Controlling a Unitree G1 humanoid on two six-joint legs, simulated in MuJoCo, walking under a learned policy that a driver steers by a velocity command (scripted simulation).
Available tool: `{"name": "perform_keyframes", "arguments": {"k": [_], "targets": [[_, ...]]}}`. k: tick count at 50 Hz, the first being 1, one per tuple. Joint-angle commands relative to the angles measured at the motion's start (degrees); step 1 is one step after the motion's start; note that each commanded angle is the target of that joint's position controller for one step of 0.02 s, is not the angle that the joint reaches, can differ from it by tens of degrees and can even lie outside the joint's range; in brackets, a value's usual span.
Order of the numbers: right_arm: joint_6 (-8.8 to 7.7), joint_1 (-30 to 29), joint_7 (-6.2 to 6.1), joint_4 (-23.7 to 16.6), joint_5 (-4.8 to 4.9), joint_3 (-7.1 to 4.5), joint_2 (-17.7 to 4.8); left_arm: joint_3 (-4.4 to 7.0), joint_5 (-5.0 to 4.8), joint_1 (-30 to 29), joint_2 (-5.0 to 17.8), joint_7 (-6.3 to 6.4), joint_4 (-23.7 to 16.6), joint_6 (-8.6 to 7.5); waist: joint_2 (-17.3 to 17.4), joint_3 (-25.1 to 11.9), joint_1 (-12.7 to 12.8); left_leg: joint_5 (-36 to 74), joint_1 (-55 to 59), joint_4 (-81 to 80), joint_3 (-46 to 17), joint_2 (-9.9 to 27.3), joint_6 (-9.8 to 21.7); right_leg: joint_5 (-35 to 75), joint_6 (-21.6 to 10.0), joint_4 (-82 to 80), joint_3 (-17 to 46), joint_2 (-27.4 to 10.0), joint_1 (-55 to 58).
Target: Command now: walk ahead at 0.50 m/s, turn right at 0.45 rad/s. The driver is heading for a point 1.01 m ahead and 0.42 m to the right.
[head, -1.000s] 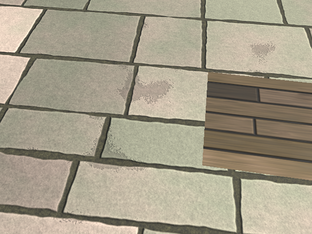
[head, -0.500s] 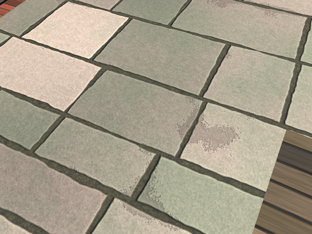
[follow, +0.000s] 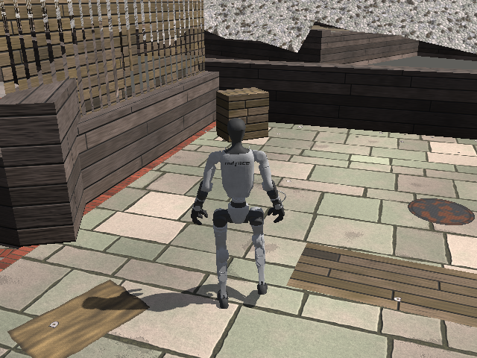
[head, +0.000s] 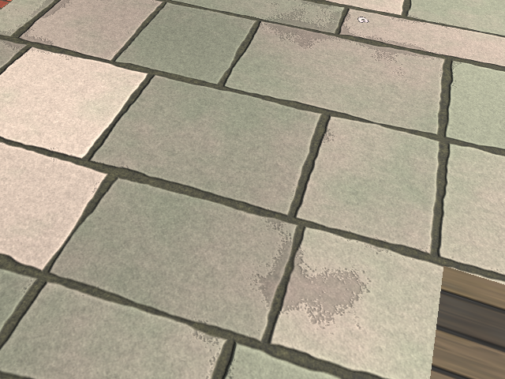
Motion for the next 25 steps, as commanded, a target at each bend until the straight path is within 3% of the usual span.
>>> {"name": "perform_keyframes", "arguments": {"k": [1, 6, 9, 11, 13, 14, 15, 16, 17, 18, 19, 20, 21, 22, 25], "targets": [[-1.57, -3.07, -0.86, -2.71, -0.32, -1.94, -6.86, 0.31, 0.39, 0.59, 0.93, -0.15, -3.97, 0.52, 6.66, 0.57, 1.77, 13.30, 3.47, -12.70, -8.57, 16.27, 9.43, 6.81, 0.78, -3.50, 3.64, -2.84, -6.32], [-0.79, -0.76, -1.78, -0.97, 0.29, -2.85, -9.66, -0.70, 0.77, -8.42, -0.53, -2.06, -7.25, 0.16, 5.35, 3.44, -1.22, 13.20, 5.51, -13.43, 0.01, 15.55, 7.68, 17.44, -0.26, -19.58, -0.99, -1.39, -4.34], [0.18, 1.46, -1.88, 0.32, 1.24, -3.45, -11.03, -0.79, 0.68, -12.77, 0.04, -2.98, -9.67, 0.25, 5.22, 4.98, -2.55, 14.56, 10.86, -11.63, 2.06, 17.07, 6.74, 14.43, -2.05, -24.58, -3.03, -0.75, -5.26], [1.03, 1.83, -1.91, 0.84, 1.82, -3.83, -12.09, -0.46, 0.68, -13.72, 0.97, -3.50, -11.02, 0.32, 5.85, 4.69, -2.07, 22.16, 14.33, -8.00, 3.44, 17.86, 5.73, 9.68, -3.81, -26.50, -5.16, 0.74, -4.07], [1.91, 1.01, -2.14, 0.64, 2.27, -4.27, -13.95, 0.72, 0.61, -9.82, 3.05, -3.54, -11.15, 0.58, 7.86, 0.72, 0.98, 42.33, 15.86, 1.23, 5.16, 17.48, 4.35, 3.71, -6.20, -26.67, -8.90, 4.97, 3.94], [2.45, 0.08, -2.19, 0.45, 2.59, -4.23, -14.27, 2.07, 0.36, -2.77, 5.18, -3.33, -9.62, 0.67, 7.54, -3.08, 5.23, 48.58, 14.32, 11.24, 6.68, 15.93, 3.08, 4.15, -7.92, -29.14, -10.49, 7.98, 13.38], [2.43, 0.66, -2.33, 0.21, 2.40, -3.61, -13.04, 4.23, 0.28, 6.68, 9.16, -2.44, -7.07, 0.96, 5.71, -8.23, 9.64, 43.13, 6.49, 25.16, 7.71, 13.46, 0.70, 7.48, -10.14, -31.82, -8.67, 9.73, 29.13], [1.79, 2.86, -2.32, -1.90, -0.07, -1.73, -6.76, 5.80, 0.10, 10.61, 15.67, -1.16, -6.17, 1.45, -7.23, -11.55, 7.65, 4.70, -13.93, 45.85, 7.41, 7.72, -2.82, 8.12, -15.80, -33.97, 13.83, -3.35, 45.43], [-0.49, 4.27, -1.77, -4.34, 0.37, -0.24, -4.36, 5.27, 0.60, 8.71, 17.40, -1.74, -8.79, 0.30, -11.22, -21.44, 4.45, -24.56, -29.27, 59.69, -6.85, -2.49, -4.46, -2.83, -26.06, -44.84, 45.97, -13.62, 56.54], [-2.08, -3.10, -1.06, -5.53, 2.75, -1.39, -9.53, 3.80, 0.79, 8.91, 12.11, -2.28, -8.75, -0.49, -2.95, -18.35, 8.05, -20.55, -35.87, 61.32, -12.94, 0.58, -3.16, -3.89, -22.53, -48.67, 42.12, -12.94, 55.65], [-2.89, -5.31, -0.85, -6.26, 3.38, -1.20, -9.44, 3.15, 0.70, 7.15, 9.73, -2.23, -8.34, -1.09, -2.25, -11.31, 6.91, -15.58, -37.53, 57.80, -12.12, 2.87, -1.70, -1.11, -20.38, -48.26, 33.47, -10.90, 48.76], [-3.14, -5.19, -1.39, -5.33, 2.04, -1.17, -8.91, 2.55, 0.57, 3.06, 7.85, -2.06, -8.93, -1.28, 2.21, -7.18, 4.07, -11.36, -34.23, 52.72, -12.14, 5.50, -1.40, 3.83, -18.11, -47.92, 26.86, -8.15, 39.99], [-2.74, -4.62, -1.74, -4.79, 0.77, -1.74, -9.77, 1.87, 0.98, -0.22, 5.70, -1.81, -9.82, -1.31, 1.55, -5.03, 1.89, -8.85, -29.86, 48.26, -12.28, 6.97, -1.62, 9.77, -17.01, -48.51, 22.12, -6.14, 33.03], [-1.94, -3.63, -1.59, -4.63, 0.49, -2.00, -9.96, 1.56, 1.61, -1.74, 5.06, -1.53, -10.84, -1.30, 0.50, -4.48, 0.40, -7.16, -26.39, 46.57, -12.48, 7.60, -1.93, 12.85, -16.88, -49.80, 20.14, -4.98, 28.73], [-0.36, -4.37, -1.60, -5.28, -0.16, -1.56, -7.71, 2.02, 1.32, -0.74, 6.54, -0.57, -10.79, -1.71, 1.16, -3.51, -0.27, -3.28, -24.48, 39.40, -10.95, 6.75, -4.20, 20.30, -17.40, -51.53, 15.54, -3.20, 23.22]]}}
